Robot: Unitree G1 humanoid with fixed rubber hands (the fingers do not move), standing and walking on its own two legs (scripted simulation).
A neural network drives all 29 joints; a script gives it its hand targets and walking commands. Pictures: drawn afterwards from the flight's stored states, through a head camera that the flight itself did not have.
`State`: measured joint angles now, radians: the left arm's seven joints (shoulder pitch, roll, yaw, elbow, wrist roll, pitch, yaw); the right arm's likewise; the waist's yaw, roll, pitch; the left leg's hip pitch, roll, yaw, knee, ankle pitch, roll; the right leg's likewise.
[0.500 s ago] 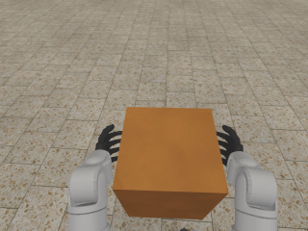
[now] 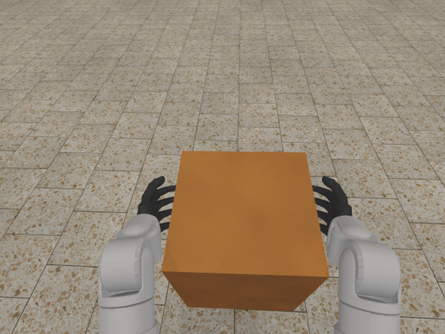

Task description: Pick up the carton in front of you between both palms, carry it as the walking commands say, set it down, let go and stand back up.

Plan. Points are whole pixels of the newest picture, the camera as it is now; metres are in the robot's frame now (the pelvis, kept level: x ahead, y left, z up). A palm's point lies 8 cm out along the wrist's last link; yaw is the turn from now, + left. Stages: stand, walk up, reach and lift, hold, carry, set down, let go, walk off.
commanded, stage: carry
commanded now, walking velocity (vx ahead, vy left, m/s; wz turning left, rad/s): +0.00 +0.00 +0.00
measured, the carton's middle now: (241, 236) +0.28 +0.00 +0.02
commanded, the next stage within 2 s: hold in 1.96 s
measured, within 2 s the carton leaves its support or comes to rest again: neither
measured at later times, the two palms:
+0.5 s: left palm (172, 195) +0.35 +0.13 +0.06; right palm (330, 201) +0.34 -0.17 +0.06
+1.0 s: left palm (174, 209) +0.33 +0.13 +0.04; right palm (330, 215) +0.32 -0.17 +0.04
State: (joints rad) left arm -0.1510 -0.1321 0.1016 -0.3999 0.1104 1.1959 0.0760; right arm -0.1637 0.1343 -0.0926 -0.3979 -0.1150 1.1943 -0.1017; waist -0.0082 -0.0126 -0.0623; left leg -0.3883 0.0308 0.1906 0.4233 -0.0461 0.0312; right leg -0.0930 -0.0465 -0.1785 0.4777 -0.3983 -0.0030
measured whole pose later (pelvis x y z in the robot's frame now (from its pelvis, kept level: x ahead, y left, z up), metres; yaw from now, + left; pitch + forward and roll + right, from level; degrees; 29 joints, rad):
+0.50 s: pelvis +0.08 -0.01 +0.00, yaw -2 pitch +4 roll +1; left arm -0.11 -0.13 0.09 -0.17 0.16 1.02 0.05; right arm -0.12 0.13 -0.10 -0.16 -0.16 1.01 -0.06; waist 0.00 -0.01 -0.11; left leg -0.35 0.06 0.18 0.56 -0.25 0.02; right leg -0.11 -0.06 -0.15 0.51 -0.42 0.02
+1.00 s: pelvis +0.03 -0.01 +0.00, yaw -2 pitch +2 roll +1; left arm -0.22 -0.14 0.18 0.17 0.23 0.69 0.02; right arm -0.23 0.15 -0.19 0.18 -0.24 0.68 -0.03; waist 0.00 -0.01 -0.07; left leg -0.37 0.07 0.18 0.55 -0.20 0.02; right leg -0.14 -0.05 -0.18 0.53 -0.42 -0.01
